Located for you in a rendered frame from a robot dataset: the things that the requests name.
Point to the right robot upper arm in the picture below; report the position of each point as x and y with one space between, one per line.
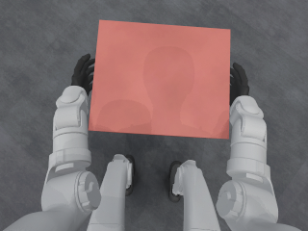
245 207

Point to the robot right hand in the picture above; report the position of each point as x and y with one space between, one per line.
239 83

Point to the left robot shin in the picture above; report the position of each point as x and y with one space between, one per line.
119 157

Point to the carton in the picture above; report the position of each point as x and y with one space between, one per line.
161 80

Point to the robot left forearm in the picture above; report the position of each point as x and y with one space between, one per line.
70 135

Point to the robot left hand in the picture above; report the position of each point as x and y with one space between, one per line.
81 76

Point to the robot right forearm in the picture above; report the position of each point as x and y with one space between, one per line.
249 145

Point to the right robot shin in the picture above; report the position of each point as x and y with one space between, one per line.
189 163

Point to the robot shin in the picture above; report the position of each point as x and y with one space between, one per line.
189 163
119 157

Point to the left robot upper arm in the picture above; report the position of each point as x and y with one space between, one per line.
67 202

